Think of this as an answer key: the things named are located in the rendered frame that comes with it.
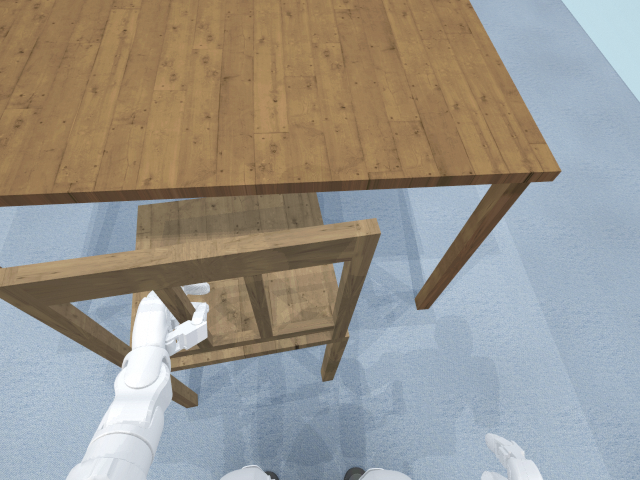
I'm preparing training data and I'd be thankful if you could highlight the table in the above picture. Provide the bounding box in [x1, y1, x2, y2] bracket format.
[0, 0, 561, 310]

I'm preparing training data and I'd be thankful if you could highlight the left robot hand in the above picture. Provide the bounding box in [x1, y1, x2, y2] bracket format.
[132, 282, 210, 357]

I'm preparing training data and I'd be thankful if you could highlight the chair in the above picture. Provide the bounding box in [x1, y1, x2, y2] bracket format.
[0, 192, 381, 408]

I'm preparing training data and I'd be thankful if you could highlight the left robot shin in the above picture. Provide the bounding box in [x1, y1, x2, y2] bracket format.
[242, 465, 268, 476]

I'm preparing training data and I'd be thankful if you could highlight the right robot hand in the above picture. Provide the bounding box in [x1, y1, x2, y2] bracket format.
[481, 433, 543, 480]

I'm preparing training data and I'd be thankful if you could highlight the left robot forearm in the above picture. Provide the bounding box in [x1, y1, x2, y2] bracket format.
[66, 346, 172, 480]

